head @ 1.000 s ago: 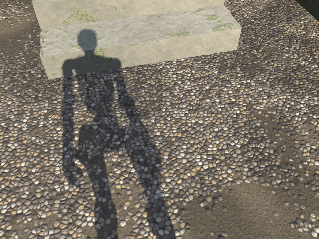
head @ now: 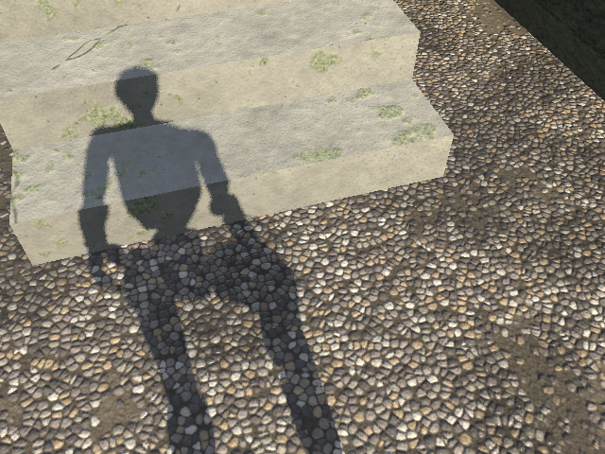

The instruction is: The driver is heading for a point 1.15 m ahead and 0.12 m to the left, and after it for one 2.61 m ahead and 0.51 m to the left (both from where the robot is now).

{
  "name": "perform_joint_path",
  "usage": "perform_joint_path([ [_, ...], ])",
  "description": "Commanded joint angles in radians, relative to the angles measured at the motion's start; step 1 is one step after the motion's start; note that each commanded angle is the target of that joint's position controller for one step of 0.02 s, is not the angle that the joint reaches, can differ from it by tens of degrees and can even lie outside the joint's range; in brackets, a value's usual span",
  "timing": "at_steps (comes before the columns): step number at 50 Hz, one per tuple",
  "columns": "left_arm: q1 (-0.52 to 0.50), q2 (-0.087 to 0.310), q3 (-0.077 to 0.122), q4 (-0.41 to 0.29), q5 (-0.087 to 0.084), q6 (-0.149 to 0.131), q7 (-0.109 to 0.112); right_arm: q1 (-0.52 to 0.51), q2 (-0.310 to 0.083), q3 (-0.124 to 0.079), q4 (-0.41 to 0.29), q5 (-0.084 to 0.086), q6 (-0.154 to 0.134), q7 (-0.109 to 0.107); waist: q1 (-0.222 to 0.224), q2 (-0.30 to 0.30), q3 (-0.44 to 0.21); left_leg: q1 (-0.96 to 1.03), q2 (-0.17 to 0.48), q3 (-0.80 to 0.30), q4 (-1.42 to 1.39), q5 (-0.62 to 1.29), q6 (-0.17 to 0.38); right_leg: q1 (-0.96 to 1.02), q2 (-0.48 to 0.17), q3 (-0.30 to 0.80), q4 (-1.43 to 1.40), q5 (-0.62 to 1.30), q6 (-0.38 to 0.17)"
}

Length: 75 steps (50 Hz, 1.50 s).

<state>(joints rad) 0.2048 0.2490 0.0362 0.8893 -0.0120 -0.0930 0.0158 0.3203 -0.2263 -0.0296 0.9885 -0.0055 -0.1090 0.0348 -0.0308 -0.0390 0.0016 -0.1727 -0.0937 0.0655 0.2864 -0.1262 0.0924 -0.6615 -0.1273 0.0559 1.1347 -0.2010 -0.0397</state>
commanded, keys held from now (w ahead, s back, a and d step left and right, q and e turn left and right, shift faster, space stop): w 1.00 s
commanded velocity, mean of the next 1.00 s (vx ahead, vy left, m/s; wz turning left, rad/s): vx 0.50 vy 0.00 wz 0.00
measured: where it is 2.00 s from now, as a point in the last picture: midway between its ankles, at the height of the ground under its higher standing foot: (307, 276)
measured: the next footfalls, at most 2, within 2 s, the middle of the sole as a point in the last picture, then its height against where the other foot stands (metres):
right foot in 0.30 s outside the picture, level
left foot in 0.86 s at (273, 400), level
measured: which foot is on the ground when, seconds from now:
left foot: down 0.00-0.32, up 0.34-0.84, down 0.86-1.00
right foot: up 0.00-0.28, down 0.30-0.88, up 0.90-1.00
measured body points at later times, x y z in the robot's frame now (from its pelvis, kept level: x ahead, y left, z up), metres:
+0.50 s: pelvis +0.28 -0.08 +0.00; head +0.29 -0.10 +0.45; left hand +0.33 +0.18 -0.12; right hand +0.37 -0.35 -0.14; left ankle +0.28 +0.08 -0.66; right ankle +0.29 -0.16 -0.74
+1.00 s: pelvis +0.55 -0.01 -0.01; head +0.58 +0.00 +0.44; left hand +0.59 +0.26 -0.15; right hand +0.66 -0.27 -0.13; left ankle +0.61 +0.07 -0.74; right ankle +0.47 -0.16 -0.65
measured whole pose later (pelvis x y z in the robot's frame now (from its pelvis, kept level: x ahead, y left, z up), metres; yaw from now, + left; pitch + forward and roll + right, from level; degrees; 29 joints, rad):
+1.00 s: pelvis +0.55 -0.01 -0.01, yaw +1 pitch +1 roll +0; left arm 0.28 0.26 0.05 0.96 -0.02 -0.10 0.00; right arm 0.18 -0.25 -0.05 0.90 0.00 -0.10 0.03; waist 0.00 -0.03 0.03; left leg -0.34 -0.03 0.06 0.45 -0.15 0.06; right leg -0.43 -0.06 0.03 1.18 -0.34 -0.05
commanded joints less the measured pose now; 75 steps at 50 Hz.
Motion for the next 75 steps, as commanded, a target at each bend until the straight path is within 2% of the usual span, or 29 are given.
perform_joint_path([
  [1, 0.033, 0.045, 0.013, -0.042, 0.012, 0.004, 0.007, -0.041, -0.133, -0.021, -0.055, 0.002, -0.018, -0.02, 0.047, 0.074, 0.054, -0.106, 0.279, -0.206, -0.203, 0.072, 0.171, -0.018, -0.042, 0.002, -0.145, 0.162, 0.027],
  [10, -0.249, 0.045, 0.003, -0.134, -0.01, -0.017, -0.037, 0.112, -0.17, -0.032, -0.005, 0.027, 0.017, -0.037, -0.047, 0.091, 0.081, 0.145, 0.329, -0.18, -0.111, 0.059, 0.112, 0.012, 0.033, -0.042, -0.581, 0.213, 0.014],
  [12, -0.22, 0.067, 0.011, -0.138, -0.01, -0.026, -0.046, 0.101, -0.183, -0.038, -0.004, 0.027, 0.028, -0.039, -0.018, 0.106, 0.065, 0.187, 0.351, -0.193, -0.054, 0.118, 0.096, 0.075, 0.051, -0.053, -0.622, 0.133, -0.015],
  [14, -0.019, 0.126, 0.045, -0.082, -0.008, -0.032, -0.044, 0.064, -0.173, -0.033, -0.014, 0.021, 0.039, -0.039, 0.091, 0.104, -0.049, 0.162, 0.288, -0.136, 0.182, 0.403, 0.057, 0.353, 0.11, -0.099, -0.662, 0.102, -0.059],
  [15, 0.189, 0.206, 0.072, -0.034, 0.001, -0.034, -0.036, 0.055, -0.132, -0.014, -0.04, 0.005, 0.038, -0.039, 0.167, 0.03, -0.202, -0.002, 0.225, -0.076, 0.478, 0.32, 0.019, 0.657, -0.016, 0.04, -0.639, 0.123, -0.123],
  [16, 0.302, 0.304, 0.097, -0.006, 0.011, -0.024, -0.037, 0.165, -0.011, 0.022, -0.049, 0.007, 0.014, -0.029, 0.138, -0.231, -0.334, -0.434, 0.046, -0.018, 0.866, -0.115, -0.058, 1.04, -0.247, 0.488, -0.722, -0.037, -0.278],
  [17, 0.305, 0.211, 0.07, -0.008, 0.012, -0.025, -0.04, 0.148, -0.075, 0.009, -0.036, 0.022, -0.012, -0.025, 0.15, -0.202, -0.364, -0.557, 0.054, -0.181, 1.013, -0.418, -0.039, 1.052, -0.273, 0.678, -0.832, -0.098, -0.279],
  [18, 0.209, 0.158, 0.051, -0.025, 0.007, -0.028, -0.04, 0.056, -0.159, -0.014, -0.065, 0.048, -0.025, -0.021, 0.127, -0.139, -0.223, -0.63, 0.113, -0.185, 1.054, -0.348, -0.017, 0.928, -0.244, 0.531, -0.839, -0.075, -0.226],
  [20, 0.046, 0.097, 0.03, -0.058, 0.009, -0.024, -0.047, -0.035, -0.149, -0.021, -0.085, 0.031, -0.019, -0.033, 0.067, -0.013, -0.082, -0.56, 0.202, -0.14, 0.957, -0.182, -0.02, 0.655, -0.161, 0.296, -0.898, 0.09, -0.185],
  [22, 0.023, 0.066, 0.021, -0.046, 0.017, -0.028, -0.054, -0.002, -0.108, -0.024, -0.078, 0.023, 0.01, -0.037, 0.019, -0.046, -0.047, -0.454, 0.235, -0.136, 0.877, -0.112, -0.03, 0.529, -0.101, 0.183, -0.958, 0.158, -0.17],
  [32, 0.182, 0.128, 0.035, 0.037, 0.006, -0.015, -0.014, -0.284, -0.065, -0.022, -0.167, 0.016, 0.021, -0.029, 0.073, -0.021, 0.051, -0.532, 0.206, -0.083, 0.403, 0.233, -0.073, 0.569, -0.065, 0.012, -1.03, 0.255, -0.157],
  [38, 0.241, 0.144, 0.046, 0.086, -0.005, 0.007, -0.003, -0.412, -0.078, -0.018, -0.224, 0.026, 0.006, 0.002, 0.094, -0.026, 0.098, -0.542, 0.183, -0.079, 0.258, 0.147, -0.037, 0.731, -0.135, 0.018, -0.965, 0.267, -0.145],
  [41, 0.197, 0.163, 0.054, 0.081, -0.005, 0.02, 0.0, -0.312, -0.122, -0.037, -0.208, 0.027, -0.003, 0.009, 0.024, -0.054, 0.028, -0.345, 0.127, -0.031, 0.223, 0.05, 0.004, 0.755, -0.132, 0.001, -0.833, 0.542, -0.116],
  [42, 0.176, 0.156, 0.051, 0.074, -0.001, 0.025, 0.0, -0.172, -0.158, -0.06, -0.163, 0.023, -0.002, 0.003, -0.046, -0.047, -0.052, -0.155, 0.089, -0.001, 0.21, 0.056, 0.026, 0.719, -0.085, -0.036, -0.676, 0.678, -0.093],
  [43, 0.17, 0.127, 0.037, 0.056, 0.01, 0.025, -0.001, 0.022, -0.22, -0.084, -0.112, 0.017, 0.0, -0.006, -0.117, 0.003, -0.187, 0.151, 0.171, -0.095, 0.246, 0.078, 0.074, 0.552, -0.028, -0.074, -0.418, 0.572, -0.059],
  [44, 0.288, 0.01, 0.001, 0.045, 0.014, 0.006, -0.014, 0.156, -0.321, -0.109, -0.085, -0.001, 0.008, -0.012, -0.09, 0.245, -0.342, 0.562, 0.431, -0.548, 0.185, -0.068, 0.236, 0.129, 0.142, -0.107, 0.001, 0.12, 0.018],
  [45, 0.276, 0.026, 0.001, 0.062, 0.0, -0.023, -0.022, 0.155, -0.254, -0.086, -0.082, 0.006, 0.01, -0.009, -0.093, 0.291, -0.408, 0.604, 0.491, -0.818, 0.023, -0.148, 0.267, -0.021, 0.185, 0.047, 0.174, -0.361, 0.011],
  [46, 0.183, 0.119, 0.025, 0.035, -0.029, -0.04, -0.027, 0.067, -0.199, -0.069, -0.095, 0.014, 0.006, -0.01, -0.08, 0.23, -0.254, 0.482, 0.458, -0.684, 0.009, -0.182, 0.206, -0.112, 0.119, 0.069, 0.236, -0.317, -0.012],
  [48, 0.068, 0.126, 0.033, 0.006, -0.02, -0.039, -0.014, -0.099, -0.13, -0.046, -0.128, 0.008, 0.004, -0.007, -0.016, 0.092, -0.08, 0.161, 0.381, -0.432, -0.049, -0.045, 0.147, -0.054, 0.017, 0.016, 0.128, -0.135, -0.021],
  [50, 0.106, 0.085, 0.038, 0.014, -0.004, -0.008, -0.007, -0.132, -0.094, -0.033, -0.119, -0.004, -0.003, 0.0, 0.042, 0.125, -0.045, 0.008, 0.324, -0.317, -0.113, 0.028, 0.125, 0.068, -0.023, 0.019, 0.042, -0.059, -0.018],
  [54, 0.048, 0.068, 0.041, -0.012, 0.006, 0.015, -0.001, -0.069, -0.148, -0.045, -0.079, 0.001, -0.012, -0.015, 0.049, 0.096, 0.008, -0.024, 0.31, -0.22, -0.169, 0.163, 0.146, 0.002, -0.036, 0.001, -0.097, 0.066, 0.016],
  [65, -0.313, 0.048, 0.024, -0.132, -0.008, -0.011, -0.038, 0.104, -0.175, -0.049, 0.005, 0.022, 0.017, -0.046, -0.056, 0.091, 0.09, 0.206, 0.332, -0.151, -0.133, 0.163, 0.099, -0.044, 0.034, -0.043, -0.597, 0.263, 0.02],
  [68, -0.285, 0.083, 0.033, -0.145, -0.007, -0.029, -0.046, 0.079, -0.198, -0.061, 0.006, 0.028, 0.027, -0.052, -0.01, 0.116, 0.066, 0.246, 0.359, -0.191, -0.042, 0.292, 0.079, 0.053, 0.062, -0.041, -0.652, 0.155, -0.009],
  [70, -0.075, 0.152, 0.066, -0.087, -0.001, -0.038, -0.036, 0.027, -0.196, -0.059, -0.014, 0.023, 0.034, -0.051, 0.104, 0.116, -0.063, 0.186, 0.292, -0.16, 0.182, 0.538, 0.043, 0.379, 0.113, -0.082, -0.692, 0.167, -0.049],
  [71, 0.12, 0.216, 0.087, -0.045, 0.014, -0.042, -0.025, 0.01, -0.158, -0.042, -0.042, 0.008, 0.032, -0.05, 0.178, 0.07, -0.219, -0.003, 0.232, -0.125, 0.44, 0.399, 0.01, 0.712, -0.002, 0.023, -0.631, 0.23, -0.103],
  [72, 0.234, 0.313, 0.111, -0.019, 0.032, -0.032, -0.022, 0.133, -0.019, 0.0, -0.056, 0.008, 0.016, -0.044, 0.142, -0.198, -0.383, -0.42, 0.064, -0.049, 0.828, -0.125, -0.066, 1.125, -0.28, 0.434, -0.676, 0.187, -0.247],
  [73, 0.238, 0.225, 0.087, -0.022, 0.028, -0.028, -0.023, 0.127, -0.084, -0.014, -0.031, 0.028, -0.002, -0.038, 0.156, -0.203, -0.448, -0.519, 0.066, -0.198, 0.992, -0.451, -0.059, 1.116, -0.312, 0.624, -0.781, 0.073, -0.267],
  [74, 0.137, 0.17, 0.068, -0.041, 0.022, -0.029, -0.02, 0.034, -0.168, -0.038, -0.055, 0.053, -0.008, -0.038, 0.139, -0.133, -0.279, -0.589, 0.126, -0.204, 1.038, -0.382, -0.042, 0.966, -0.279, 0.461, -0.81, 0.027, -0.208],
  [75, 0.052, 0.139, 0.057, -0.054, 0.019, -0.029, -0.018, -0.024, -0.164, -0.039, -0.067, 0.051, -0.004, -0.044, 0.109, -0.07, -0.179, -0.572, 0.182, -0.173, 1.018, -0.289, -0.041, 0.807, -0.24, 0.325, -0.845, 0.061, -0.172],
])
